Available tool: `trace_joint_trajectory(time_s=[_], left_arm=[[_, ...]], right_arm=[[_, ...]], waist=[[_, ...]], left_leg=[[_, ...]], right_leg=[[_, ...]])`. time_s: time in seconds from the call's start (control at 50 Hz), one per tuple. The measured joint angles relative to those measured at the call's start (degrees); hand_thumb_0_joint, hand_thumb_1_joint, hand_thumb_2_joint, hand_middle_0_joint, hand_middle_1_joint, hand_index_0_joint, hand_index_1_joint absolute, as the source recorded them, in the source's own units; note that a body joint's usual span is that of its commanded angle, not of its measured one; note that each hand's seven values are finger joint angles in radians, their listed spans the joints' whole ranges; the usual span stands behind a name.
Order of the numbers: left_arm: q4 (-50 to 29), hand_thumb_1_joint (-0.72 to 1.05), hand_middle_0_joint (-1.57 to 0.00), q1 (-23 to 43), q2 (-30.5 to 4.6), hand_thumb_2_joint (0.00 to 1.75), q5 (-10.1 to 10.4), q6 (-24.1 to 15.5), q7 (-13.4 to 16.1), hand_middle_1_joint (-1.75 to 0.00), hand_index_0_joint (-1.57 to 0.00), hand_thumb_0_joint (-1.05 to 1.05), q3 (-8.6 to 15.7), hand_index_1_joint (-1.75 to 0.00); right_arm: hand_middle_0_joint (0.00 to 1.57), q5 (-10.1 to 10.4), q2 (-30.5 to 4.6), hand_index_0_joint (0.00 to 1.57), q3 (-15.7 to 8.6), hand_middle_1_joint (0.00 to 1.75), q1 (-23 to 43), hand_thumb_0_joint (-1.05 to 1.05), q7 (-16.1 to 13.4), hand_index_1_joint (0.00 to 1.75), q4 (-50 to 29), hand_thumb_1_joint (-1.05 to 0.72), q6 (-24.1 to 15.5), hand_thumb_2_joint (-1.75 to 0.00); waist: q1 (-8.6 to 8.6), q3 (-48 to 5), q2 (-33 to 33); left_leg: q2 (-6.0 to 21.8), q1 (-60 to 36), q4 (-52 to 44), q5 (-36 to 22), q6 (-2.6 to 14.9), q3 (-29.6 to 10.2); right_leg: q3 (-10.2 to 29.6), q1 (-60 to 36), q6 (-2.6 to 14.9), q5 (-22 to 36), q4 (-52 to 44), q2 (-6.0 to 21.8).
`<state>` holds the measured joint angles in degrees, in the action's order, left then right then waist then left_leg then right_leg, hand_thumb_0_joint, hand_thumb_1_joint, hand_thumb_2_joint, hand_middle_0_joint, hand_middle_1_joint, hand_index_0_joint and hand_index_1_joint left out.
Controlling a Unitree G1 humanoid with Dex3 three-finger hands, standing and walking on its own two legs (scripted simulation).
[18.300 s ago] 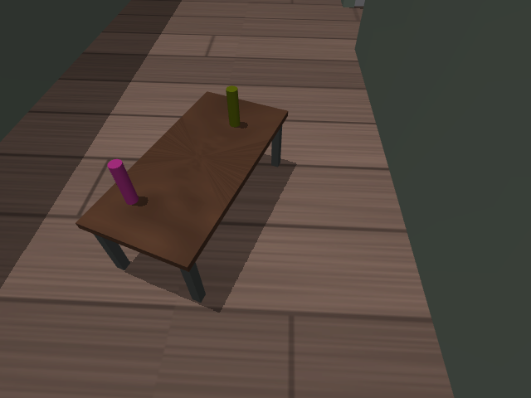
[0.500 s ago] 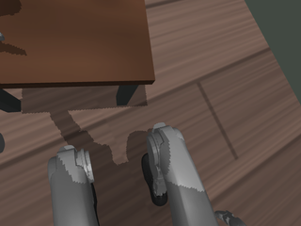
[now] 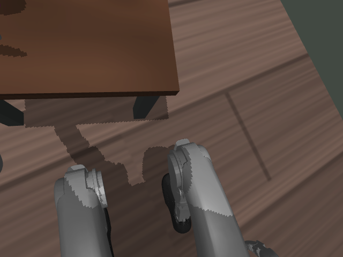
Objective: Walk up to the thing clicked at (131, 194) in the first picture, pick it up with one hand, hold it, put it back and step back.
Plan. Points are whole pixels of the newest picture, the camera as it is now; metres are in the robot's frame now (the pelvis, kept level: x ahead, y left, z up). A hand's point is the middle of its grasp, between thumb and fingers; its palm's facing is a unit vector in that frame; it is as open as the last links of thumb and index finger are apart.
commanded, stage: close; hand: left
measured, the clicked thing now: out of the picture +0.62 +0.25 +0.05
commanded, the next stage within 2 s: settle in 0.04 s
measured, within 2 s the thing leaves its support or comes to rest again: leaves its support in 0.44 s
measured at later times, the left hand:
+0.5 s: hand out of the picture +0.60 +0.26 +0.05, palm faces +0.21 -0.97 -0.11, open 8.7 cm
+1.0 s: hand out of the picture +0.59 +0.26 +0.11, palm faces +0.20 -0.98 -0.02, open 8.9 cm
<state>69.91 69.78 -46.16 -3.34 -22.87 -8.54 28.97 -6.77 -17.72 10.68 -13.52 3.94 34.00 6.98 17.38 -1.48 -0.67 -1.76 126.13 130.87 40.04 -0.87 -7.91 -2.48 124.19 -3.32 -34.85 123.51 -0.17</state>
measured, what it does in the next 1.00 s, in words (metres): rises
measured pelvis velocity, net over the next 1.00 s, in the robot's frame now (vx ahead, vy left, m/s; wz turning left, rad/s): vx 0.01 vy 0.00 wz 0.04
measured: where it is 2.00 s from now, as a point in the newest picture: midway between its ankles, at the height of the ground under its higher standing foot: (142, 229)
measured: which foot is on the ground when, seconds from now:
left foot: down 0.00-1.00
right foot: down 0.00-1.00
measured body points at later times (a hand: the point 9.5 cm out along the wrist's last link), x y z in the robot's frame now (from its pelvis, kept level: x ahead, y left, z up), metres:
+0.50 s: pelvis +0.00 +0.00 +0.02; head +0.25 +0.06 +0.39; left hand +0.58 +0.31 +0.06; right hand +0.03 -0.26 -0.08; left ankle +0.07 +0.12 -0.34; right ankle +0.12 -0.14 -0.34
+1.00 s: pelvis +0.01 +0.00 +0.08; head +0.25 +0.05 +0.46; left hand +0.57 +0.31 +0.12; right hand +0.04 -0.27 -0.03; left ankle +0.07 +0.12 -0.34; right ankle +0.12 -0.14 -0.34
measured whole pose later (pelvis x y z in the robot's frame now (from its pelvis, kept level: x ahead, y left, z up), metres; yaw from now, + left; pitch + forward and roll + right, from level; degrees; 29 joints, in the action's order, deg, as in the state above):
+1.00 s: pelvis +0.01 +0.00 +0.08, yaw +2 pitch +38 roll -5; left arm 66.3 66.2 -40.0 0.6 -18.2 -10.0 27.4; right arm -3.1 -16.7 6.2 -15.3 0.9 35.4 4.7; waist 14.2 -6.8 -1.8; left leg -0.6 114.0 116.0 39.7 -0.6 -5.2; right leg -0.8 113.5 -2.7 -35.0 110.8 0.2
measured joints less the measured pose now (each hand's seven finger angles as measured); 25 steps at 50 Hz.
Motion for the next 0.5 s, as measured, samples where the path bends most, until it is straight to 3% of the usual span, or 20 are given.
trace_joint_trajectory(time_s=[0.1, 0.2, 0.4, 0.5], left_arm=[[0.9, -0.60, -0.23, 0.6, 0.0, 0.21, 0.0, 0.2, 0.2, -0.26, -0.25, -0.01, -0.3, -0.26], [0.6, -0.54, -0.44, 0.4, 0.7, 0.32, 0.1, 0.1, 0.2, -0.44, -0.46, -0.01, -0.2, -0.44], [-3.4, -0.24, -0.92, -0.7, 2.0, 0.79, -1.3, 2.2, 2.4, -0.96, -0.92, -0.01, -0.7, -0.97], [-4.5, -0.36, -0.94, -2.4, 2.8, 0.85, -1.1, 4.3, 1.4, -1.11, -0.99, -0.02, -2.0, -1.13]], right_arm=[[0.20, 0.0, -0.1, 0.20, -0.1, 0.30, 0.4, 0.00, -0.1, 0.30, -0.3, -0.91, 0.0, -0.90], [0.20, 0.0, -0.2, 0.20, -0.2, 0.30, 0.5, 0.00, 0.0, 0.30, -0.8, -0.91, 0.0, -0.89], [0.20, 0.3, 0.6, 0.20, -1.2, 0.30, 0.0, 0.00, -0.1, 0.30, -0.7, -0.91, 0.7, -0.89], [0.20, 1.2, 1.0, 0.20, -1.9, 0.30, -0.6, 0.00, -0.6, 0.30, -0.6, -0.90, 0.8, -0.89]], waist=[[0.07, -0.2, -0.2], [0.04, 0.0, -0.1], [-0.57, -1.0, -0.4], [-1.24, -2.1, -1.2]], left_leg=[[0.1, -0.1, 0.0, 0.1, 0.12, -0.1], [0.0, 0.1, 0.1, 0.1, 0.18, 0.0], [-0.1, -0.7, -1.1, 0.1, 0.00, 0.5], [0.1, -2.5, -3.2, 0.1, 0.04, 0.8]], right_leg=[[-0.1, -0.2, -0.05, -0.1, -0.2, 0.0], [-0.1, -0.1, 0.08, -0.1, -0.1, 0.0], [0.3, -0.6, 0.24, -0.4, -0.7, 0.3], [0.5, -2.2, 0.09, -0.5, -2.4, 0.4]])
